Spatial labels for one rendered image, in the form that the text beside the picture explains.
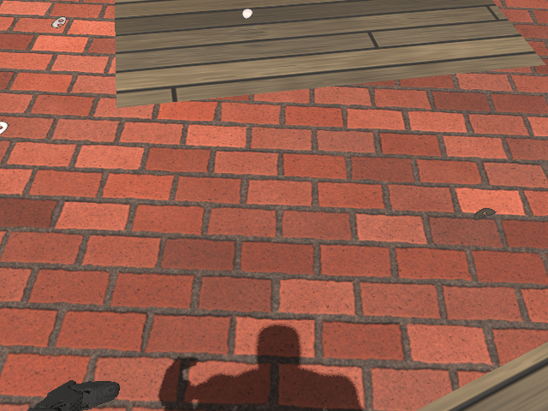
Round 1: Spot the robot left hand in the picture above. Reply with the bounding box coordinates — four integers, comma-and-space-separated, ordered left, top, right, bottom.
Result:
27, 380, 120, 411

